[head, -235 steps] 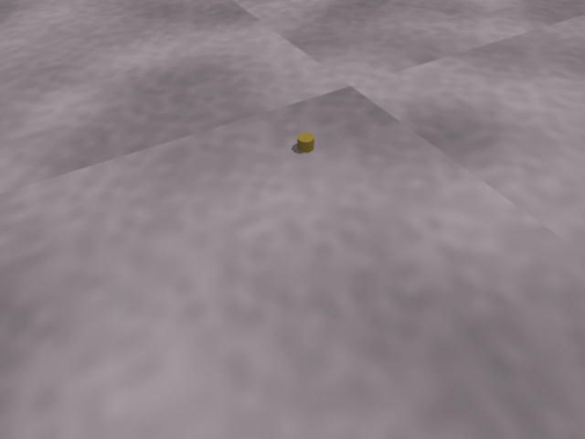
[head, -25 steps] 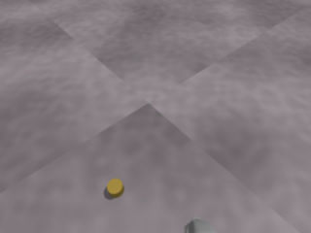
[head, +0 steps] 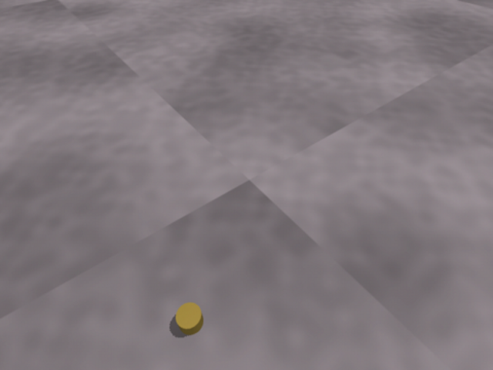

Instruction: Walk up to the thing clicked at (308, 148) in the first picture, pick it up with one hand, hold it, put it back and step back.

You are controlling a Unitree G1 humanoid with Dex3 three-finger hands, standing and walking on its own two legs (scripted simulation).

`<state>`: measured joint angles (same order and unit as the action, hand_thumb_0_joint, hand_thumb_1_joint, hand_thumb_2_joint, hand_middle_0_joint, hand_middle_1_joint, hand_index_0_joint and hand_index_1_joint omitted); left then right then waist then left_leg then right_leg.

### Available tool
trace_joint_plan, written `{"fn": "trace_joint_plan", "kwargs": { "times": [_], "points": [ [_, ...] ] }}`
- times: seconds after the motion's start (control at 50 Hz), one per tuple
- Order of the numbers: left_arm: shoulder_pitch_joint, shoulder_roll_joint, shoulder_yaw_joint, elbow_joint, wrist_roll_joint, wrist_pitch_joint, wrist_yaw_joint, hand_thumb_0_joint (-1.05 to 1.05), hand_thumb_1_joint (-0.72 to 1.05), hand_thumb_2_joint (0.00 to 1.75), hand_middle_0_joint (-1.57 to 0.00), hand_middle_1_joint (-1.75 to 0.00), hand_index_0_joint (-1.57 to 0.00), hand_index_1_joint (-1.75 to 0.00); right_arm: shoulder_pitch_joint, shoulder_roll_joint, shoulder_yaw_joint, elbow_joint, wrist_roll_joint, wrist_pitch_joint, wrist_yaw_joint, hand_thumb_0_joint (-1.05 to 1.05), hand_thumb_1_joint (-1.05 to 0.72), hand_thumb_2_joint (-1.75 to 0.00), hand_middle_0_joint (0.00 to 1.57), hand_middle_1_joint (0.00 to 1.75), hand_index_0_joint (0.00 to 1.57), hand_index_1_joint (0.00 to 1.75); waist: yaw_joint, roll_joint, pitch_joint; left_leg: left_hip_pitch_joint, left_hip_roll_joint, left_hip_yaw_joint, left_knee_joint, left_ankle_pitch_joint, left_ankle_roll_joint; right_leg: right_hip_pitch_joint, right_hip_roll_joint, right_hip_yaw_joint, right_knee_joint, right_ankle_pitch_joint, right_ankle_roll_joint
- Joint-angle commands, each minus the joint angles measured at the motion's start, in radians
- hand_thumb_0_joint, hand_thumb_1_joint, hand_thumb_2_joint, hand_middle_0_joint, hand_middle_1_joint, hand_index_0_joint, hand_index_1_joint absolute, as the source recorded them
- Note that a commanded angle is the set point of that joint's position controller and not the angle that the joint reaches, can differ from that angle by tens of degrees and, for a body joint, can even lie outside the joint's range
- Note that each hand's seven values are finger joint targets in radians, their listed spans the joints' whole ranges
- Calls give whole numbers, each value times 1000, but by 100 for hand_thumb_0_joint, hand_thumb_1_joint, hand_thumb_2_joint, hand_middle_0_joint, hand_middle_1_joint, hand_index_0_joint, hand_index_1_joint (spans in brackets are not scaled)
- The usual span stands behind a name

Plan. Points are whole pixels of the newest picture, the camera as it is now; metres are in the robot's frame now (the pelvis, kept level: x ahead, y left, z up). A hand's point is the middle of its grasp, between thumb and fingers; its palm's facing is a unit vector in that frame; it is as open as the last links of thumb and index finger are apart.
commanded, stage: walk up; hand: left
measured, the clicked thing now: (189, 318) +0.44 +0.26 -0.72
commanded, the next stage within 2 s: stand in 1.46 s
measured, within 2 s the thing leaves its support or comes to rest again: neither
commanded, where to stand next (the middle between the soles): +0.08 -0.03 m, yaw -1 degrees
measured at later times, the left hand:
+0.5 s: hand out of the picture +0.09 +0.25 -0.13, palm faces +0.01 -0.93 -0.36, open 7.4 cm
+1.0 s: hand out of the picture +0.13 +0.23 -0.13, palm faces -0.03 -0.95 -0.32, open 7.4 cm
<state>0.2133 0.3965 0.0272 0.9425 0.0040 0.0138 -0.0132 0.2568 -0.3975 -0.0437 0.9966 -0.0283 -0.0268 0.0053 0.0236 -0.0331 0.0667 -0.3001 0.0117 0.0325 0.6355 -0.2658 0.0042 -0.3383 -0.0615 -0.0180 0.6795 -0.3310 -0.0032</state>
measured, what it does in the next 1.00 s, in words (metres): stands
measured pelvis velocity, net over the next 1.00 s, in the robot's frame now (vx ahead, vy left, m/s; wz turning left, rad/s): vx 0.04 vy -0.01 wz -0.01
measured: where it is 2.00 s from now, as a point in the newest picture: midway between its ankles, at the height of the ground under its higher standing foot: outside the picture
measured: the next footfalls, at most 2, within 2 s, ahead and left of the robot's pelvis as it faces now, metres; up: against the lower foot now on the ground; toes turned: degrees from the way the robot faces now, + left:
none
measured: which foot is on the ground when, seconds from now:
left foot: down 0.00-1.00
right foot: down 0.00-1.00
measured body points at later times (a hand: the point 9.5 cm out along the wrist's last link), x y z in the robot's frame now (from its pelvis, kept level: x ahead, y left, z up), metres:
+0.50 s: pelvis +0.03 -0.01 +0.02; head +0.03 -0.01 +0.47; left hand +0.09 +0.30 -0.11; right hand +0.15 -0.30 -0.11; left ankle +0.05 +0.12 -0.72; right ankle +0.03 -0.14 -0.72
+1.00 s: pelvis +0.04 -0.01 +0.02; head +0.05 -0.01 +0.47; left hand +0.13 +0.28 -0.11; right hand +0.10 -0.32 -0.11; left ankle +0.05 +0.12 -0.72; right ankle +0.03 -0.14 -0.72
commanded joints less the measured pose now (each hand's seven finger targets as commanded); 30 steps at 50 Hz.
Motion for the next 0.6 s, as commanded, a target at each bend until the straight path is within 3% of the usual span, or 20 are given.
{"fn": "trace_joint_plan", "kwargs": {
  "times": [0.0,0.02,0.04,0.1,0.14,0.16,0.2,0.22,0.26,0.34,0.58],
  "points": [
    [10,208,51,-14,-6,-13,6,0,90,90,-20,-30,-20,-30,-153,-278,-42,-90,2,-25,-13,0,-90,-90,20,30,20,30,20,168,87,-241,286,-411,-451,-481,170,44,-2,54,104,-130,-20],
    [19,182,46,8,-7,-16,2,0,90,90,-20,-30,-20,-30,-144,-246,-28,-81,1,-29,-13,0,-90,-90,20,30,20,30,17,170,63,-169,222,-319,-401,-348,134,43,5,53,43,-99,-23],
    [21,174,42,22,-10,-19,1,0,90,90,-20,-30,-20,-30,-141,-231,-23,-74,1,-34,-12,0,-90,-90,20,30,20,30,15,195,33,-101,196,-274,-372,-240,115,34,10,41,-4,-61,-22],
    [18,167,38,54,-6,-31,8,0,90,90,-20,-30,-20,-30,-136,-246,-26,-59,8,-31,-4,0,-90,-90,20,30,20,30,6,227,-62,22,180,-221,-275,-30,102,114,32,3,-183,3,-19],
    [1,175,35,64,4,-41,17,0,90,90,-20,-30,-20,-30,-127,-219,-17,-57,19,-25,-5,0,-90,-90,20,30,20,30,6,192,-106,50,172,-188,-226,103,77,184,4,46,-261,109,-23],
    [-31,197,35,65,10,-47,20,0,90,90,-20,-30,-20,-30,-115,-201,-14,-51,24,-26,-7,0,-90,-90,20,30,20,30,-11,150,-125,33,154,-171,-222,134,57,216,-21,83,-255,185,-28],
    [-78,206,25,65,2,-47,12,0,90,90,-20,-30,-20,-30,-129,-197,-14,-37,28,-25,-12,0,-90,-90,20,30,20,30,-31,97,-117,73,110,-138,-257,-16,39,153,-34,100,-238,148,-37],
    [-84,193,22,71,-3,-46,9,0,90,90,-20,-30,-20,-30,-142,-201,-13,-30,27,-26,-13,0,-90,-90,20,30,20,30,-26,102,-109,91,119,-152,-270,-18,38,150,-33,92,-239,138,-35],
    [-84,178,13,91,-6,-48,8,0,90,90,-20,-30,-20,-30,-177,-207,-12,-17,25,-27,-13,0,-90,-90,20,30,20,30,-17,94,-101,98,131,-160,-269,64,45,156,-32,79,-263,167,-30],
    [-95,191,14,118,-6,-55,12,0,90,90,-20,-30,-20,-30,-182,-187,-6,6,30,-29,-14,0,-90,-90,20,30,20,30,-24,23,-108,171,111,-101,-222,247,40,156,-61,99,-294,306,-37],
    [-161,176,15,137,2,-50,15,0,90,90,-20,-30,-20,-30,-228,-169,-2,61,20,-15,-7,0,-90,-90,20,30,20,30,-24,-5,-74,178,104,-94,-296,162,25,174,-63,103,-382,191,-24]
  ]
}}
